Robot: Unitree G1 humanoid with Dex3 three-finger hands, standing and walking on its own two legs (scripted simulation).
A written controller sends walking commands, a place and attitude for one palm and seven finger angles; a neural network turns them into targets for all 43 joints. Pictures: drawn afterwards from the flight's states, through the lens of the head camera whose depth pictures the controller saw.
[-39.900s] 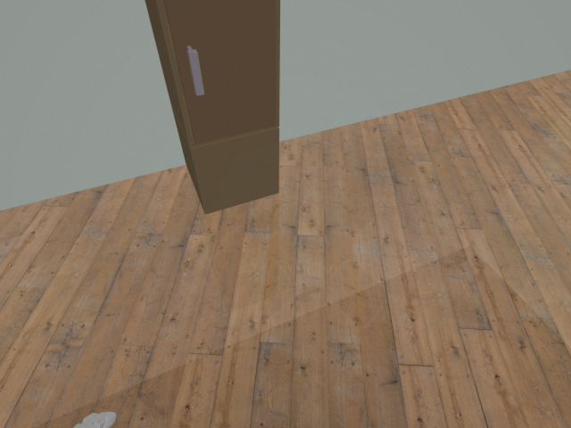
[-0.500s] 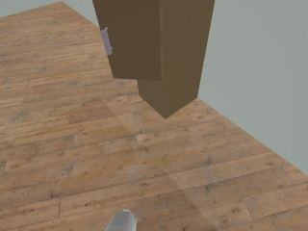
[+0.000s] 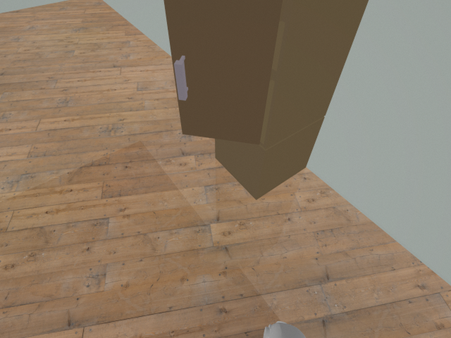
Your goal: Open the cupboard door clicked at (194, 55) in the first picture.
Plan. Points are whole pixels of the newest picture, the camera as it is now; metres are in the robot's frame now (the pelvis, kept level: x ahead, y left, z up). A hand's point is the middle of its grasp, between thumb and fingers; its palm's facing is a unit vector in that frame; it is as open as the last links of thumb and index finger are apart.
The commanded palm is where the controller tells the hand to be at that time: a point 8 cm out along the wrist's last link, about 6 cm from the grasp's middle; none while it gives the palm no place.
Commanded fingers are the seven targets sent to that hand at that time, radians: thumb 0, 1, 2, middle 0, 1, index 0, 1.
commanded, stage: take the last steps up to it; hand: left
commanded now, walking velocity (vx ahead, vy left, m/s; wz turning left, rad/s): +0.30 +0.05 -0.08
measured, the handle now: (182, 77) +0.91 +0.23 -0.05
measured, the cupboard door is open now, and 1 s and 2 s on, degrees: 43 43 43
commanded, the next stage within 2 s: come to a stop and stand still in 0.70 s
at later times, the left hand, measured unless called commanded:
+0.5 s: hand (154, 300) +0.22 +0.17 -0.16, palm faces +0.03 -0.97 -0.22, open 7.1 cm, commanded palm none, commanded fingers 0.00 0.90 0.90 -0.20 -0.30 -0.20 -0.30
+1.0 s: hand (148, 230) +0.38 +0.23 -0.18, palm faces +0.01 -0.98 -0.19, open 7.3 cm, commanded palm none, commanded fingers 0.00 0.90 0.90 -0.20 -0.30 -0.20 -0.30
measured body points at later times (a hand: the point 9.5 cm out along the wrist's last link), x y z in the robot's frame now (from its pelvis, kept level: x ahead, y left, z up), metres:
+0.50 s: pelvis +0.18 -0.02 +0.01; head +0.21 -0.02 +0.45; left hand +0.21 +0.23 -0.14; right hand +0.17 -0.25 -0.15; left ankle +0.22 +0.13 -0.69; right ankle +0.15 -0.12 -0.74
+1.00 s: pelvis +0.32 +0.05 +0.00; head +0.35 +0.07 +0.45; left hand +0.38 +0.28 -0.16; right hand +0.33 -0.18 -0.15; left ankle +0.32 +0.12 -0.74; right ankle +0.34 -0.08 -0.70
